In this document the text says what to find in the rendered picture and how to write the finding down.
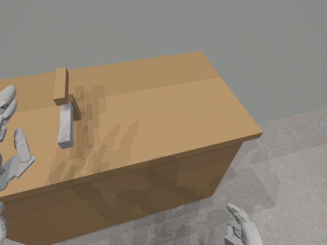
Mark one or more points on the robot right hand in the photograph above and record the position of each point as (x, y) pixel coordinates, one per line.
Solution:
(247, 234)

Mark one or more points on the tap lever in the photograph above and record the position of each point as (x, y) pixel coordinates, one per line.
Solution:
(65, 137)

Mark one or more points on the robot left hand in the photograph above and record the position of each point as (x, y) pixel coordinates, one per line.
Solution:
(17, 164)

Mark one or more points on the counter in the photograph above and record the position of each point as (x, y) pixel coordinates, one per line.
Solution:
(149, 135)

